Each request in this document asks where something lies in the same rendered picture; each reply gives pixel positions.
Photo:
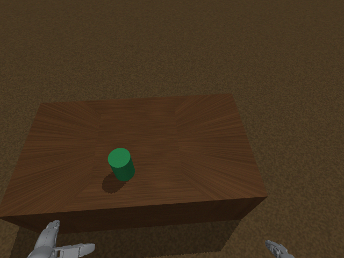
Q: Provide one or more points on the left robot hand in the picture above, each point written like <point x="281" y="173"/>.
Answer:
<point x="48" y="237"/>

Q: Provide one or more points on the right robot hand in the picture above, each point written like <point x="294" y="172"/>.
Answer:
<point x="278" y="250"/>

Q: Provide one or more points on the can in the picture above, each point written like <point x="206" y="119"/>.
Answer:
<point x="121" y="163"/>

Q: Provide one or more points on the left robot arm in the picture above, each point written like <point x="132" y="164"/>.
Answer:
<point x="42" y="252"/>

